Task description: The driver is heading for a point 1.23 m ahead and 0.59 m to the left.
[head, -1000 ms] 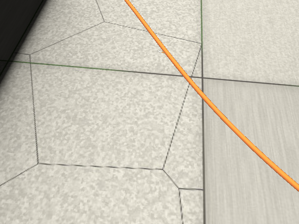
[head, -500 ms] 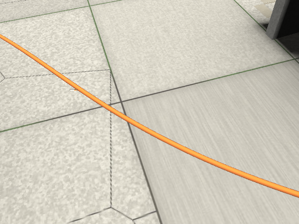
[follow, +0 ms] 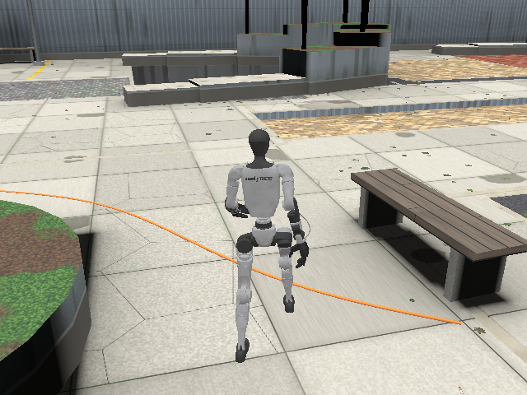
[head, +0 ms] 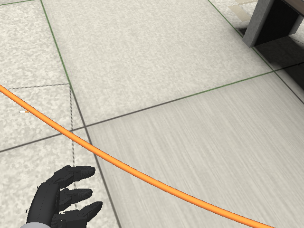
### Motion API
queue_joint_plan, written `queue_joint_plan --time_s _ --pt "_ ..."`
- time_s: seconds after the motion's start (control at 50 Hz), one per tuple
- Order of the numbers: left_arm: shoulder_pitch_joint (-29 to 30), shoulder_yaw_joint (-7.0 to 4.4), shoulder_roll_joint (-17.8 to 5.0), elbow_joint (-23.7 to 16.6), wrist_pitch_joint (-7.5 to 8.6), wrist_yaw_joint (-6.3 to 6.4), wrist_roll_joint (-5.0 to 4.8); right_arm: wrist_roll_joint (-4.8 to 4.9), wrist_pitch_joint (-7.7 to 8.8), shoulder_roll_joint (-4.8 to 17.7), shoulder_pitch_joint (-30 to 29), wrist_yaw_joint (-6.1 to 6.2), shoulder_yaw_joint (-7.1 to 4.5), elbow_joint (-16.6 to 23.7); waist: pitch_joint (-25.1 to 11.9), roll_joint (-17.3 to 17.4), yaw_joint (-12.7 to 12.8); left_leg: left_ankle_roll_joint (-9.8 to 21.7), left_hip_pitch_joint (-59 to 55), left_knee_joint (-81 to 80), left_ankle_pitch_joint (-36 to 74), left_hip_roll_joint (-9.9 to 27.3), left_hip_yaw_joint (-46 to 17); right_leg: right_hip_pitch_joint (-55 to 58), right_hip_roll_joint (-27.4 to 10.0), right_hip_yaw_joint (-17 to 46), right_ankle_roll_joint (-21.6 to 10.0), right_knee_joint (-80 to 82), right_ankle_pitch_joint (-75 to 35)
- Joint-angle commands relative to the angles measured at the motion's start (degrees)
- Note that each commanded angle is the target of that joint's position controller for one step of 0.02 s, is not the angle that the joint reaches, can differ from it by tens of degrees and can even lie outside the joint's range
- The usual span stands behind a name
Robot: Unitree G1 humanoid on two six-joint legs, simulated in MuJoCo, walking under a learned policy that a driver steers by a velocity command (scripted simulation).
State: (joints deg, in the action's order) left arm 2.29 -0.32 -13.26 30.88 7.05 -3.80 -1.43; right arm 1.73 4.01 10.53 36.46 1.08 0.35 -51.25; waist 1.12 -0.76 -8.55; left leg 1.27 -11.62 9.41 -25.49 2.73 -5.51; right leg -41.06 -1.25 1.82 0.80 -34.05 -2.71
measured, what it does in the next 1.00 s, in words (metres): walks ahead, turning left: right foot, then left foot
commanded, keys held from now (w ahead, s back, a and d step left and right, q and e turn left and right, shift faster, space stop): w+q+shift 1.00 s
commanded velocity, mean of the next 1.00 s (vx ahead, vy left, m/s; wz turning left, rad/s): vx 0.98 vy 0.00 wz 0.89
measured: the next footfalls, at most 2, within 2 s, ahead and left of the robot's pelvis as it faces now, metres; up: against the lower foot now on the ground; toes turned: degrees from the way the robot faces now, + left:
right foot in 0.06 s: +0.25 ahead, -0.16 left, +0.00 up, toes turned +5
left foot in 0.48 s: +0.58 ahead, +0.20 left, +0.00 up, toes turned +28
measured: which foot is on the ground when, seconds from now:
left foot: down 0.00-0.06, up 0.08-0.46, down 0.48-0.94, up 0.96-1.00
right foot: up 0.00-0.04, down 0.06-0.46, up 0.48-0.92, down 0.94-1.00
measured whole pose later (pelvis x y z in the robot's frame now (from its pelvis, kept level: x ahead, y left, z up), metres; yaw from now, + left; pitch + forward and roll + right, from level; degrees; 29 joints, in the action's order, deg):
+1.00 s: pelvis +0.83 +0.29 -0.01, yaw +54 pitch +1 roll -4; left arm -0.5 -3.1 -16.0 32.2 7.8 -0.7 -0.7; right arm 2.8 1.5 17.7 21.5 0.9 -3.8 -43.3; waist 3.4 1.6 -4.6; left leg 4.8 8.1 64.9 -29.3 -6.0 -14.3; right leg -28.4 3.3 2.0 1.5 -35.4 9.3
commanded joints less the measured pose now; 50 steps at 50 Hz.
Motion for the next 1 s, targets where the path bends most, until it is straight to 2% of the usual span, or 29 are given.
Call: queue_joint_plan --time_s 0.02,0.04,0.06,0.08,0.1,0.12,0.16,0.2,0.26,0.36,0.4,0.44,0.48,0.5,0.52,0.54,0.56,0.58,0.62,0.66,0.74,0.78,0.86,0.9,0.92,0.94,0.96,0.98,1.0 --pt "-2.97 -4.19 -9.63 -3.57 1.05 0.84 -0.98 -0.89 -0.19 14.55 -3.69 0.61 -3.44 2.47 -2.36 13.21 11.26 7.07 10.65 11.93 61.22 9.8 -5.13 24.7 5.46 -3.19 -2.15 2.18 6.85" --pt "-15.18 -5.46 -11.97 -1.1 0.3 1.98 -1.7 -2.04 -0.58 15.18 -6.4 0.38 -3.51 3.27 -8.95 14.32 18.64 5.04 18.65 26.26 62.76 7.93 -3.64 41.46 3.1 -1.92 -3.6 0.75 8.59" --pt "-29.77 -6.61 -15.65 1.6 -0.85 3.37 -1.26 -3.83 -0.19 12.21 -8.32 0.3 -2.74 6.21 -20.21 9.53 24.28 4.05 33.6 45.56 45.6 4.52 -4.25 63.81 -8.76 9.61 -5.51 -4.17 20.25" --pt "-31.47 -7.23 -20.19 3.8 -0.41 2.33 0.63 -0.94 1.41 0.74 1.73 -0.38 -0.01 8.51 -35.45 -17.75 15.49 2.67 50.49 65.98 -1.38 -3.24 -5.43 80.14 -24.16 42.84 -14.66 7.04 47.25" --pt "-31.01 -6.1 -13.64 3.77 -0.41 2.56 1.12 2.6 1.89 7.88 -5.27 -0.15 -1.7 8.95 -29.58 -18.75 18.36 3.12 55.89 72.01 -0.22 -1.28 -6.18 74.41 -22.58 48.69 -12.42 18.03 53.45" --pt "-27.33 -5.38 -10.79 5.06 -0.42 3.14 0.72 3.29 1.72 10.6 -13.49 0.17 -2.78 10.95 -16.12 -15.26 18.63 3.15 61.57 74.08 3.58 0.89 -2.87 65.75 -20.88 37.6 -10.14 18.11 44.92" --pt "-21.98 -4.63 -7.51 7.13 -0.65 3.23 2.16 0.73 1.07 9.11 -19.32 -0.25 -2.92 12.33 -5.03 -3.85 14.43 3.14 56.95 70.44 8.78 5.35 -1.26 46.72 -17.48 21.84 -9.62 18.69 25.27" --pt "-16.69 -3.85 -3.61 8.82 -0.34 3.25 2.68 1.67 -1.52 5.87 -17.46 -1.35 -2.96 12.85 -0.81 -6.63 9.34 2.53 52.3 68.59 8.03 8.27 -1.72 36.57 -15.84 12.08 -9.35 21.72 19.67" --pt "-11.0 -4.3 -5.0 9.74 0.11 3.2 1.26 0.86 -4.02 4.68 -20.49 -1.65 -2.55 15.46 6.79 -5.18 5.97 0.98 55.1 65.15 9.37 10.41 -0.81 27.65 -16.49 0.96 -8.37 26.64 10.85" --pt "-11.09 -5.97 -12.07 10.05 0.49 4.04 1.25 -0.16 -3.19 8.56 -27.82 -3.92 -2.8 17.6 8.32 2.36 6.48 2.67 47.23 44.29 29.56 6.96 6.88 29.05 -10.77 -14.91 -5.74 29.94 5.03" --pt "-13.11 -6.86 -16.19 10.45 -0.1 3.86 0.83 0.03 -2.82 10.63 -29.55 -4.63 -3.6 18.45 6.99 1.66 6.26 4.61 43.04 39.34 29.85 3.07 11.34 36.18 -11.84 -16.44 -5.24 26.47 -14.86" --pt "-13.29 -7.85 -20.09 9.94 -1.78 3.79 0.12 1.16 -3.4 14.97 -23.08 -4.45 -5.57 17.66 0.96 -3.18 1.55 6.75 35.01 39.97 20.75 -2.55 15.77 43.73 -12.94 -17.01 -4.75 12.61 -45.25" --pt "-10.75 -7.44 -19.36 8.74 -2.64 3.83 0.05 1.29 -4.63 22.47 -0.31 -3.48 -9.76 11.76 -9.76 -2.15 -10.19 10.88 3.17 35.92 17.57 -6.6 13.52 31.1 -11.43 -15.27 -3.31 -20.55 -47.89" --pt "-12.47 -4.05 -7.72 8.87 -1.51 3.49 1.5 1.8 -5.09 24.08 -0.93 -2.88 -9.48 9.43 -2.65 15.61 -4.61 13.24 -0.23 31.8 16.96 -1.77 -0.52 14.35 -0.25 -12.58 -0.19 -47.6 23.69" --pt "-19.95 -2.13 -3.64 3.09 1.22 3.02 0.4 0.23 -3.14 26.64 -7.88 -3.25 -8.46 14.11 -15.55 30.28 6.56 26.12 -11.45 13.77 -4.98 8.07 -38.91 -4.01 7.89 0.75 -0.31 -62.23 38.61" --pt "-14.06 -3.03 -12.05 2.45 3.28 2.81 -0.31 -0.26 -1.66 20.94 -9.88 -3.71 -7.74 17.25 -15.96 16.29 2.45 22.83 -10.02 4.11 -17.57 11.48 -48.24 -6.76 3.65 7.72 -3.23 -57.52 30.38" --pt "-8.17 -3.35 -12.96 1.23 3.82 3.04 -1.44 -0.79 -0.18 19.61 -9.52 -3.85 -7.55 16.61 -8.45 7.32 2.63 20.47 -2.21 1.81 -16.96 11.17 -47.11 -7.16 2.65 6.59 -4.32 -52.47 26.12" --pt "-7.01 -2.9 -11.26 1.81 3.79 3.76 -0.39 -1.16 1.01 19.12 -12.42 -4.2 -7.34 16.38 -4.81 -2.48 5.7 18.54 6.59 2.86 -10.95 9.77 -43.39 -2.97 0.3 7.25 -4.29 -46.98 22.86" --pt "-9.35 -3.19 -10.51 2.89 2.38 3.82 1.31 -1.85 1.79 17.01 -18.14 -3.61 -6.55 17.39 -2.14 -2.59 10.08 18.06 18.8 5.66 0.65 4.92 -33.37 5.21 -1.77 9.24 -2.88 -39.69 19.74" --pt "-8.14 -3.29 -9.67 2.69 1.04 3.95 2.01 -0.37 1.69 14.5 -17.87 -2.74 -5.64 16.56 0.85 -1.66 10.46 18.11 22.9 4.11 7.96 2.4 -26.87 6.46 -2.28 8.18 -0.86 -31.5 19.92" --pt "4.73 -2.04 -5.06 -1.92 0.7 3.44 2.99 0.42 0.59 13.16 -14.85 -0.25 -5.17 13.97 5.86 0.09 5.73 14.38 30.06 3.97 19.48 -3.58 -16.43 9.81 1.17 2.62 2.85 -8.33 4.02" --pt "8.16 -2.0 -4.04 -3.71 1.09 2.75 2.33 0.3 0.0 13.93 -13.15 -0.08 -5.66 12.7 5.0 2.23 3.24 12.1 32.81 3.61 17.14 -3.91 -16.35 15.89 3.48 0.93 3.15 -0.38 -3.85" --pt "8.7 -4.3 -8.49 -5.06 1.78 2.75 -0.35 1.08 -0.08 13.17 -12.11 0.5 -6.19 10.35 3.9 6.18 3.52 9.83 24.97 8.22 16.8 -1.54 -21.18 20.77 3.48 4.69 2.87 7.17 -4.45" --pt "1.65 -6.32 -12.12 -3.89 2.19 3.31 -1.07 0.52 -0.66 13.9 -13.33 0.68 -6.89 10.27 -0.57 7.8 7.99 8.14 19.03 17.07 33.8 -1.08 -21.4 27.53 3.91 3.7 1.43 7.05 1.18" --pt "-9.31 -7.54 -13.71 -2.1 1.91 3.99 -1.64 -0.86 -1.05 14.42 -15.82 0.12 -6.85 11.2 -8.05 8.68 14.7 6.21 19.55 28.98 42.68 -2.57 -19.19 39.13 2.43 2.64 0.15 5.01 2.9" --pt "-25.14 -7.6 -14.65 0.49 0.86 4.83 -1.6 -2.91 -1.24 10.75 -18.54 -0.56 -5.31 13.39 -19.48 7.2 21.19 4.76 30.49 48.04 33.65 -3.58 -16.7 60.4 -5.72 9.54 -1.6 -3.47 13.88" --pt "-27.26 -7.72 -19.48 2.2 0.96 3.71 1.62 0.66 -0.93 2.02 -3.45 -1.06 -2.8 15.19 -30.56 -24.61 11.18 2.13 49.88 69.55 -9.3 -11.34 -11.81 78.54 -22.6 46.33 -12.52 10.07 37.76" --pt "-24.36 -7.02 -14.01 1.31 0.84 2.84 1.8 3.35 -1.38 7.74 -6.06 -0.27 -2.61 14.14 -24.99 -24.58 13.11 2.0 58.01 75.57 -2.7 -4.38 -7.69 73.63 -23.06 55.69 -12.44 17.17 57.66" --pt "-20.61 -6.26 -9.64 0.66 0.25 3.33 1.13 1.89 -1.56 12.72 -15.04 -0.12 -3.62 14.97 -14.71 -15.2 15.54 1.93 59.41 75.16 2.81 -2.58 -4.39 63.95 -19.45 44.39 -10.05 18.65 51.61"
